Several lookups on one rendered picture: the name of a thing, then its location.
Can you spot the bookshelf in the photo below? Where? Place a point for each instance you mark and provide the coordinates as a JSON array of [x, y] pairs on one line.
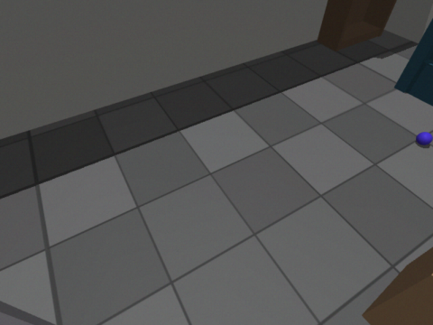
[[348, 22]]

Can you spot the armchair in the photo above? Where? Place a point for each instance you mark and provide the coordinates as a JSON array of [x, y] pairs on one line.
[[417, 77]]

